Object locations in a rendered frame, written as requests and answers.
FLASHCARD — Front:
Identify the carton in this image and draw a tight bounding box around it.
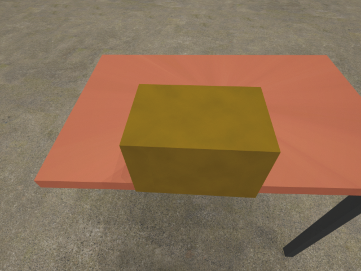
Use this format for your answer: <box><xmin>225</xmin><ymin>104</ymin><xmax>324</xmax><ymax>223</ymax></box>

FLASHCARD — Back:
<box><xmin>119</xmin><ymin>84</ymin><xmax>281</xmax><ymax>198</ymax></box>

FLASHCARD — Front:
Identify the table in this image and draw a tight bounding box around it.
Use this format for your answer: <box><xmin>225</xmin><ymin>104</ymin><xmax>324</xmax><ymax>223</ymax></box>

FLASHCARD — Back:
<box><xmin>34</xmin><ymin>55</ymin><xmax>361</xmax><ymax>257</ymax></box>

